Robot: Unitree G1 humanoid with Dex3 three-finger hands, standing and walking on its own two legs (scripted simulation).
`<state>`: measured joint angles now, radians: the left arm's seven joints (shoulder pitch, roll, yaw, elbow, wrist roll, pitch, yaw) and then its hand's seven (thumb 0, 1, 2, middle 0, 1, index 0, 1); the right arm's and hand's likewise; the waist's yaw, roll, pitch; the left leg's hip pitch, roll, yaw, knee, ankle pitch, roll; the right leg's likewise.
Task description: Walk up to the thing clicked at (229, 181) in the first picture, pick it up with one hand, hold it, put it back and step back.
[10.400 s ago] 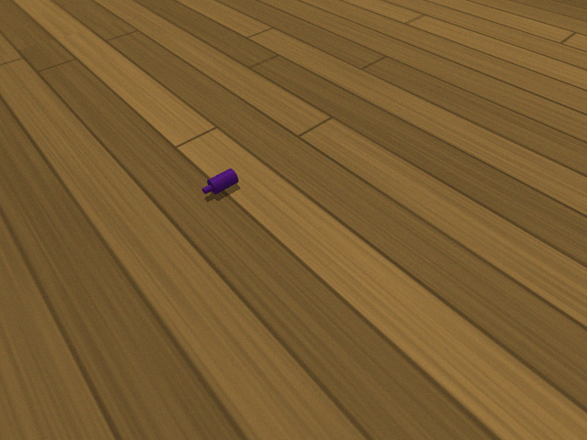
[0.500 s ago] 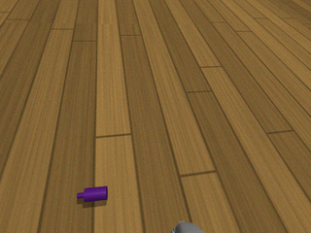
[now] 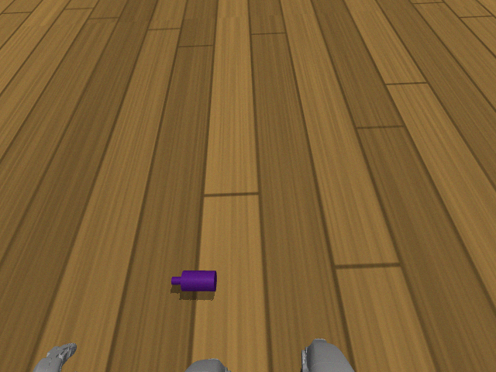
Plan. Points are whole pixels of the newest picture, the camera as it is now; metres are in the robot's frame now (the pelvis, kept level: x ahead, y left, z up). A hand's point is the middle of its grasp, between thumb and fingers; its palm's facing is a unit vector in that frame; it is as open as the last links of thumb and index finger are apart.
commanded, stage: walk up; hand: left
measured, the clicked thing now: (193, 280) +0.51 +0.26 -0.70
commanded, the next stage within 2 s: stand in 1.32 s
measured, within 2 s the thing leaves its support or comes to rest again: neither
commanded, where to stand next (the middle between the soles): +0.12 -0.01 m, yaw +0 degrees
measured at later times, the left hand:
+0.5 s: hand out of the picture +0.01 +0.25 -0.15, palm faces -0.02 -0.95 -0.31, open 7.4 cm
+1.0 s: hand out of the picture +0.09 +0.23 -0.11, palm faces -0.03 -0.93 -0.36, open 7.4 cm
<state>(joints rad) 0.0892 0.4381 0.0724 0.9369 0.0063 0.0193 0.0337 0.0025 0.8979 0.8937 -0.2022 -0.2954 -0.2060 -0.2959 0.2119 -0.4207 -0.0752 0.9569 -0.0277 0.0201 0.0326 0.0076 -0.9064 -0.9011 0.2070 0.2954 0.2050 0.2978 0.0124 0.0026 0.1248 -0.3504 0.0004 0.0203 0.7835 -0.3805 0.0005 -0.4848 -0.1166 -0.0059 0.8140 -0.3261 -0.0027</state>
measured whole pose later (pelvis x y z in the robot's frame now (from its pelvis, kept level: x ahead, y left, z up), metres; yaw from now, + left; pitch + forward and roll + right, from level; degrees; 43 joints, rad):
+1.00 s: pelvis -0.01 -0.02 +0.03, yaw -1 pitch -3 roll +0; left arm 0.08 0.36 0.00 1.08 0.00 -0.03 0.00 0.01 0.90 0.89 -0.20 -0.30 -0.20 -0.30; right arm 0.12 -0.36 -0.02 1.10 0.00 0.00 0.02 0.01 -0.91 -0.90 0.21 0.30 0.20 0.30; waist 0.00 0.02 0.08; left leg -0.23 0.00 -0.03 0.46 -0.18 -0.01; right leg -0.16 -0.03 -0.02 0.46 -0.25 0.02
